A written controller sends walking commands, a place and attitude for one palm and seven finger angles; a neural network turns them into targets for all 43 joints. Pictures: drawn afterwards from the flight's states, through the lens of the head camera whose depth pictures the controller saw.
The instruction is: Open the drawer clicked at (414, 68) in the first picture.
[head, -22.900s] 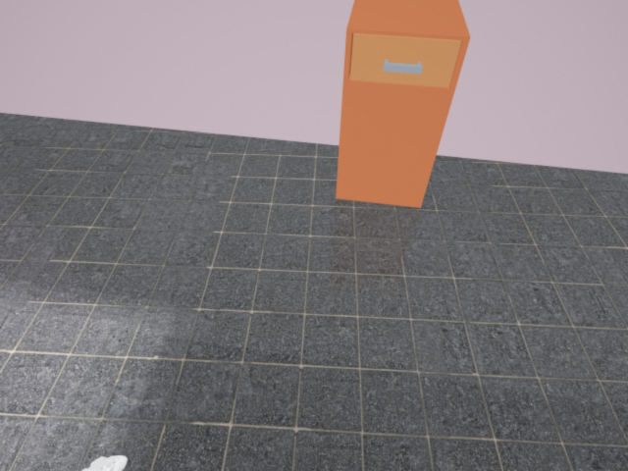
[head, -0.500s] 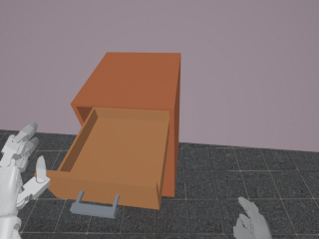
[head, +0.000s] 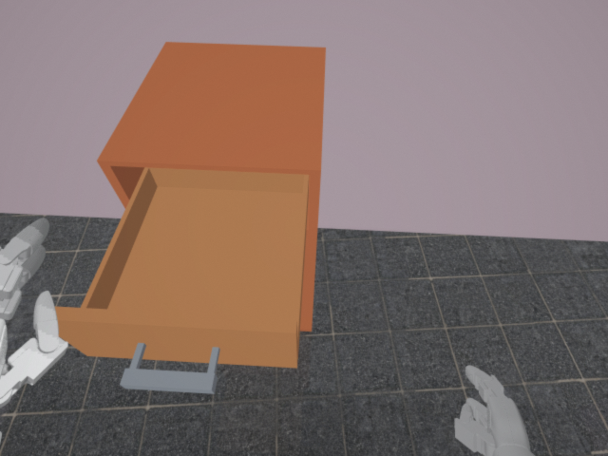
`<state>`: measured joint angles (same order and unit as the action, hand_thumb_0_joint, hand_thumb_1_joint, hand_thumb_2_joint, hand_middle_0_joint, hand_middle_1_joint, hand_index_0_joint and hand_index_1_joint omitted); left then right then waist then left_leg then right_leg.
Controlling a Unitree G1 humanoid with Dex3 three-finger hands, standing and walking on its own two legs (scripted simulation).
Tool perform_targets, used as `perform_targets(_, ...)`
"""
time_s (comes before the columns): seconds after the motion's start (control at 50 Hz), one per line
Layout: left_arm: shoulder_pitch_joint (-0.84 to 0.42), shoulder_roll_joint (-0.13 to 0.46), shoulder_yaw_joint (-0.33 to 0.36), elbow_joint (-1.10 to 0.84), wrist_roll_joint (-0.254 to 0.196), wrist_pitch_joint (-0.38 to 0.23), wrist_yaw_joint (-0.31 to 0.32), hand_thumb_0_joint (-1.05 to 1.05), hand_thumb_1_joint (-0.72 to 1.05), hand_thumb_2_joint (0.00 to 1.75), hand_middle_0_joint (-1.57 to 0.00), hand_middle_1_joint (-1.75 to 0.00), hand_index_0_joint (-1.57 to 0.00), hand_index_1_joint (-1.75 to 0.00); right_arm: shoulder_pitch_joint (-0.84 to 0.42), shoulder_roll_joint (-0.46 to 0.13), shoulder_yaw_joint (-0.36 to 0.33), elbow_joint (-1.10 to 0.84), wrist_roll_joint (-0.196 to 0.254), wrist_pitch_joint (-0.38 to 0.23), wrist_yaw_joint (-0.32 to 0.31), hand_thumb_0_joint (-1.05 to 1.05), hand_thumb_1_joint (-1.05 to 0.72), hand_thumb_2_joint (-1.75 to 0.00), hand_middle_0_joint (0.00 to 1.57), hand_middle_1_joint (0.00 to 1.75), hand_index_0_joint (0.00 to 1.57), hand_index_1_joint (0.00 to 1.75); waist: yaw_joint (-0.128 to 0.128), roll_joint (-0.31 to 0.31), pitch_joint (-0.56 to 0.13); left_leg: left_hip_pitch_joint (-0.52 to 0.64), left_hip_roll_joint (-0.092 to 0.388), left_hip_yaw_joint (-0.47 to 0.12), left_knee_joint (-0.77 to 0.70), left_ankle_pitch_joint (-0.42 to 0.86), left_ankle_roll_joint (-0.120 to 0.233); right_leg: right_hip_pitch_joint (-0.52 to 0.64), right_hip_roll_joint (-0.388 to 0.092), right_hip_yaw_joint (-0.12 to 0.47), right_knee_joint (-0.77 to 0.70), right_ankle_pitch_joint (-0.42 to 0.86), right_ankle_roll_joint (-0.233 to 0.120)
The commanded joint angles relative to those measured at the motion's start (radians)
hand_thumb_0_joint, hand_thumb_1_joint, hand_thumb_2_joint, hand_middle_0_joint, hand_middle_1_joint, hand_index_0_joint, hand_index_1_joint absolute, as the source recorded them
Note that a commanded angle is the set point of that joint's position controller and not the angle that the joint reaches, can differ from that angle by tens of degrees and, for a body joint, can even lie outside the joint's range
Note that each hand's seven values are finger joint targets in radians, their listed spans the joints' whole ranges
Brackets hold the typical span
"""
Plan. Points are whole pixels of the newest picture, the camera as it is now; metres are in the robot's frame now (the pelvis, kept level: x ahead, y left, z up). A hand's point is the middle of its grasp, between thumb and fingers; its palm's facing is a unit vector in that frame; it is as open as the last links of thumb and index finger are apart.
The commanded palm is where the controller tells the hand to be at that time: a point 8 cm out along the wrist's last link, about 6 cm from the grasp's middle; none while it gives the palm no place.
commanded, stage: step back with the hand held close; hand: left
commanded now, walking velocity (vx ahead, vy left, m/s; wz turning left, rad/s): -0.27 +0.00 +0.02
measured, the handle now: (173, 366) +0.25 +0.21 -0.10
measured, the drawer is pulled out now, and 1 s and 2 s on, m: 0.30 0.30 0.30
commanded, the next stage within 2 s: stop stepping back and stand still in 1.04 s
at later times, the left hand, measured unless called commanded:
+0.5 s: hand out of the picture +0.14 +0.26 +0.15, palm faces +0.37 -0.81 -0.46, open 7.4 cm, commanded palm +0.08 +0.30 +0.17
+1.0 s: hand out of the picture +0.03 +0.19 +0.15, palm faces +0.28 -0.80 -0.53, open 7.4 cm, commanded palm -0.02 +0.23 +0.17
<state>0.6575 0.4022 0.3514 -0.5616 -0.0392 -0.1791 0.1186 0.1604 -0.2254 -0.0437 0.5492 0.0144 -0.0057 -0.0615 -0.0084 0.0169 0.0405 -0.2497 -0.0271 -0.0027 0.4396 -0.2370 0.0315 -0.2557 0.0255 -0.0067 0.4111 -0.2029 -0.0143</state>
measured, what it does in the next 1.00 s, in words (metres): walks backwards: right foot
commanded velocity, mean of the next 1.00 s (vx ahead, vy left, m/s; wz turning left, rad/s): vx -0.35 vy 0.00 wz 0.04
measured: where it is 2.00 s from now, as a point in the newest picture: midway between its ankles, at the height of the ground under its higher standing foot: outside the picture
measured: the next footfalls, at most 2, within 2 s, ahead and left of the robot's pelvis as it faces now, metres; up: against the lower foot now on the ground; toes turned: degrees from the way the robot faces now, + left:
right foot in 0.78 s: -0.16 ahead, -0.12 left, +0.00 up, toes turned -4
left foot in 1.10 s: -0.18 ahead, +0.08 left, +0.00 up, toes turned +2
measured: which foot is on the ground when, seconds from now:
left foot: down 0.00-0.82, up 0.84-1.00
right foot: down 0.00-0.42, up 0.44-0.76, down 0.78-1.00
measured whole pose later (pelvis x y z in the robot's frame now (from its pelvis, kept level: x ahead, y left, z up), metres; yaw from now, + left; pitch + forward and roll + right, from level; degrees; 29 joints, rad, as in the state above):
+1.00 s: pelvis -0.16 -0.04 +0.00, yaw -2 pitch +5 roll +2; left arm 0.71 0.40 0.39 -0.58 -0.04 -0.20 0.14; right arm 0.14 -0.21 -0.01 0.60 0.01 -0.02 -0.08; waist -0.01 -0.04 -0.01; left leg -0.46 -0.04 0.03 0.86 -0.46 -0.03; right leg -0.24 0.01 -0.04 0.42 -0.27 -0.06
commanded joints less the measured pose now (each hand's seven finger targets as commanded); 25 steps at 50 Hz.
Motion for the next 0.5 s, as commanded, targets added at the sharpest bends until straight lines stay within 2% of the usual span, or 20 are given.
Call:
perform_targets(0.0,0.051,0.149,0.155,-0.236,-0.008,-0.064,0.034,0.00,0.90,0.90,-0.20,-0.30,-0.20,-0.30,-0.089,-0.100,-0.026,-0.173,-0.001,-0.056,-0.004,0.00,-0.90,-0.90,0.20,0.30,0.20,0.30,0.017,0.086,-0.243,0.022,0.139,-0.089,-0.032,0.476,0.008,0.141,-0.075,0.014,0.091,0.308,0.011)
perform_targets(0.06,0.048,0.133,0.149,-0.235,-0.008,-0.061,0.037,0.00,0.90,0.90,-0.20,-0.30,-0.20,-0.30,-0.085,-0.103,-0.026,-0.173,-0.006,-0.064,-0.001,0.00,-0.90,-0.90,0.20,0.30,0.20,0.30,0.017,0.098,-0.190,-0.084,0.176,-0.116,-0.073,0.355,0.029,0.126,-0.061,0.019,0.149,0.146,0.012)
perform_targets(0.08,0.046,0.145,0.164,-0.234,-0.005,-0.059,0.040,0.00,0.90,0.90,-0.20,-0.30,-0.20,-0.30,-0.091,-0.108,-0.026,-0.167,-0.011,-0.070,-0.005,0.00,-0.90,-0.90,0.20,0.30,0.20,0.30,0.020,0.117,-0.181,-0.114,0.185,-0.121,-0.086,0.319,0.034,0.129,-0.057,0.022,0.162,0.124,0.012)
perform_targets(0.1,0.042,0.129,0.150,-0.239,-0.005,-0.059,0.042,0.00,0.90,0.90,-0.20,-0.30,-0.20,-0.30,-0.081,-0.101,-0.022,-0.168,-0.012,-0.074,-0.005,0.00,-0.90,-0.90,0.20,0.30,0.20,0.30,0.016,0.092,-0.171,-0.143,0.192,-0.129,-0.088,0.287,0.039,0.134,-0.056,0.022,0.175,0.096,0.012)
perform_targets(0.14,0.026,0.126,0.149,-0.244,-0.003,-0.060,0.044,0.00,0.90,0.90,-0.20,-0.30,-0.20,-0.30,-0.077,-0.108,-0.021,-0.165,-0.014,-0.083,-0.006,0.00,-0.90,-0.90,0.20,0.30,0.20,0.30,0.013,0.077,-0.157,-0.208,0.198,-0.134,-0.081,0.181,0.050,0.146,-0.060,0.041,0.182,0.080,0.011)
perform_targets(0.18,0.010,0.141,0.164,-0.250,0.002,-0.059,0.050,0.00,0.90,0.90,-0.20,-0.30,-0.20,-0.30,-0.073,-0.114,-0.021,-0.164,-0.016,-0.088,-0.010,0.00,-0.90,-0.90,0.20,0.30,0.20,0.30,0.011,0.060,-0.150,-0.260,0.169,-0.122,-0.050,0.060,0.046,0.163,-0.074,0.080,0.144,0.141,0.001)
perform_targets(0.22,-0.003,0.125,0.143,-0.241,-0.005,-0.063,0.047,0.00,0.90,0.90,-0.20,-0.30,-0.20,-0.30,-0.057,-0.103,-0.021,-0.162,-0.008,-0.089,-0.004,0.00,-0.90,-0.90,0.20,0.30,0.20,0.30,0.000,-0.042,-0.147,-0.214,0.092,-0.089,0.053,-0.057,0.022,0.069,-0.141,0.172,0.018,0.111,-0.031)
perform_targets(0.26,-0.012,0.125,0.129,-0.242,-0.009,-0.074,0.051,0.00,0.90,0.90,-0.20,-0.30,-0.20,-0.30,-0.039,-0.099,-0.025,-0.149,-0.005,-0.090,0.004,0.00,-0.90,-0.90,0.20,0.30,0.20,0.30,-0.012,-0.116,-0.137,-0.106,0.025,-0.056,0.195,-0.125,-0.003,-0.087,-0.236,0.267,-0.115,-0.019,-0.088)
perform_targets(0.28,-0.024,0.151,0.150,-0.252,-0.008,-0.078,0.057,0.00,0.90,0.90,-0.20,-0.30,-0.20,-0.30,-0.039,-0.103,-0.030,-0.137,-0.007,-0.089,0.001,0.00,-0.90,-0.90,0.20,0.30,0.20,0.30,-0.015,-0.139,-0.145,-0.049,0.015,-0.046,0.247,-0.127,-0.012,-0.155,-0.262,0.283,-0.150,-0.055,-0.108)
perform_targets(0.3,-0.023,0.129,0.124,-0.262,-0.007,-0.081,0.059,0.00,0.90,0.90,-0.20,-0.30,-0.20,-0.30,-0.037,-0.092,-0.021,-0.134,-0.008,-0.088,0.001,0.00,-0.90,-0.90,0.20,0.30,0.20,0.30,-0.015,-0.139,-0.148,-0.025,0.020,-0.049,0.243,-0.113,-0.010,-0.161,-0.273,0.239,-0.138,-0.055,-0.110)
perform_targets(0.32,-0.026,0.133,0.130,-0.268,-0.005,-0.083,0.063,0.00,0.90,0.90,-0.20,-0.30,-0.20,-0.30,-0.048,-0.092,-0.017,-0.135,-0.011,-0.090,-0.001,0.00,-0.90,-0.90,0.20,0.30,0.20,0.30,-0.014,-0.114,-0.144,-0.013,0.031,-0.053,0.178,-0.087,-0.006,-0.164,-0.248,0.202,-0.111,-0.050,-0.094)
perform_targets(0.34,-0.012,0.141,0.143,-0.267,-0.005,-0.087,0.067,0.00,0.90,0.90,-0.20,-0.30,-0.20,-0.30,-0.057,-0.094,-0.016,-0.134,-0.011,-0.091,-0.006,0.00,-0.90,-0.90,0.20,0.30,0.20,0.30,-0.010,-0.057,-0.142,-0.017,0.056,-0.073,0.092,-0.059,0.001,-0.155,-0.201,0.153,-0.068,-0.056,-0.067)
perform_targets(0.36,-0.003,0.141,0.143,-0.287,-0.003,-0.095,0.068,0.00,0.90,0.90,-0.20,-0.30,-0.20,-0.30,-0.064,-0.103,-0.014,-0.141,-0.010,-0.095,-0.009,0.00,-0.90,-0.90,0.20,0.30,0.20,0.30,-0.005,0.040,-0.135,-0.052,0.109,-0.130,-0.012,-0.048,0.016,-0.125,-0.135,0.102,-0.002,-0.081,-0.034)
perform_targets(0.38,-0.001,0.165,0.165,-0.299,0.006,-0.099,0.070,0.00,0.90,0.90,-0.20,-0.30,-0.20,-0.30,-0.085,-0.110,-0.011,-0.147,-0.009,-0.102,-0.016,0.00,-0.90,-0.90,0.20,0.30,0.20,0.30,-0.001,0.165,-0.131,-0.147,0.194,-0.199,-0.140,-0.078,0.037,-0.047,-0.062,0.042,0.113,-0.106,0.003)
perform_targets(0.4,-0.010,0.147,0.163,-0.313,0.019,-0.102,0.072,0.00,0.90,0.90,-0.20,-0.30,-0.20,-0.30,-0.083,-0.108,-0.005,-0.159,-0.016,-0.111,-0.018,0.00,-0.90,-0.90,0.20,0.30,0.20,0.30,0.000,0.260,-0.141,-0.302,0.283,-0.312,-0.248,-0.163,0.071,0.085,0.000,-0.002,0.309,-0.123,0.023)
perform_targets(0.42,-0.039,0.149,0.160,-0.325,0.027,-0.100,0.075,0.00,0.90,0.90,-0.20,-0.30,-0.20,-0.30,-0.071,-0.093,-0.003,-0.151,-0.036,-0.123,-0.022,0.00,-0.90,-0.90,0.20,0.30,0.20,0.30,-0.002,0.260,-0.128,-0.334,0.324,-0.352,-0.283,-0.137,0.096,0.070,0.004,0.022,0.451,-0.189,0.023)
perform_targets(0.44,-0.037,0.146,0.157,-0.325,0.019,-0.100,0.076,0.00,0.90,0.90,-0.20,-0.30,-0.20,-0.30,-0.050,-0.083,-0.011,-0.140,-0.035,-0.135,-0.020,0.00,-0.90,-0.90,0.20,0.30,0.20,0.30,0.000,0.175,-0.144,-0.247,0.324,-0.323,-0.222,0.016,0.110,-0.004,-0.006,0.043,0.494,-0.234,0.016)
perform_targets(0.46,-0.003,0.136,0.154,-0.304,0.009,-0.100,0.074,0.00,0.90,0.90,-0.20,-0.30,-0.20,-0.30,-0.038,-0.084,-0.015,-0.126,-0.036,-0.145,-0.016,0.00,-0.90,-0.90,0.20,0.30,0.20,0.30,0.009,0.127,-0.167,-0.129,0.309,-0.272,-0.148,0.215,0.113,-0.071,-0.020,0.046,0.449,-0.269,0.013)
perform_targets(0.48,0.015,0.123,0.139,-0.301,0.004,-0.096,0.074,0.00,0.90,0.90,-0.20,-0.30,-0.20,-0.30,-0.035,-0.090,-0.018,-0.116,-0.037,-0.154,-0.012,0.00,-0.90,-0.90,0.20,0.30,0.20,0.30,0.011,0.141,-0.188,-0.030,0.295,-0.225,-0.102,0.396,0.100,-0.105,-0.021,0.030,0.400,-0.273,0.013)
